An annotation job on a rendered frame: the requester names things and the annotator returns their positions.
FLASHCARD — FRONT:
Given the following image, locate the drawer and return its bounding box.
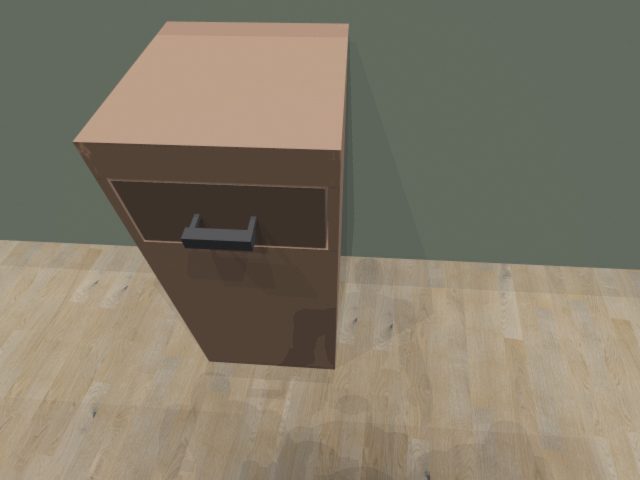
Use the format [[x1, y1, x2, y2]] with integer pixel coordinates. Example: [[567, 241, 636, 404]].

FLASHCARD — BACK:
[[111, 179, 328, 248]]

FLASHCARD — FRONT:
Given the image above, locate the handle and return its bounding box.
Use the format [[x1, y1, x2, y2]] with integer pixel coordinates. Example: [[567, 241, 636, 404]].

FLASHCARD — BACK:
[[181, 214, 257, 251]]

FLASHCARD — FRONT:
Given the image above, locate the cabinet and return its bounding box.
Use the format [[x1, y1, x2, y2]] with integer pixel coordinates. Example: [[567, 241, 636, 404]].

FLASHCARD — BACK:
[[73, 21, 349, 370]]

